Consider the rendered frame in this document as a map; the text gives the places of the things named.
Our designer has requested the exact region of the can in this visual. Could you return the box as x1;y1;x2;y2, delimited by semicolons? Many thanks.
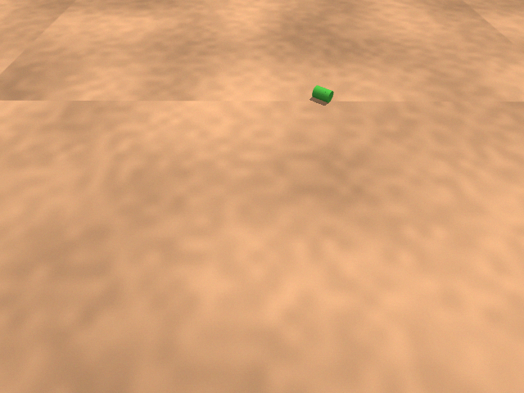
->
312;85;333;103

